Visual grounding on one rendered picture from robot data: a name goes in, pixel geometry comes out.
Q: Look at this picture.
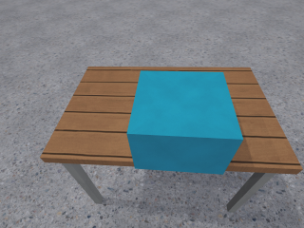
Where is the carton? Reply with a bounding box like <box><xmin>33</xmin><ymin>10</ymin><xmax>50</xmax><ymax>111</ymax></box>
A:
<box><xmin>126</xmin><ymin>70</ymin><xmax>243</xmax><ymax>175</ymax></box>

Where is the table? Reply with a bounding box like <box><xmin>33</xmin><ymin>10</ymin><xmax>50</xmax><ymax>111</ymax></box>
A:
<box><xmin>40</xmin><ymin>66</ymin><xmax>303</xmax><ymax>213</ymax></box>

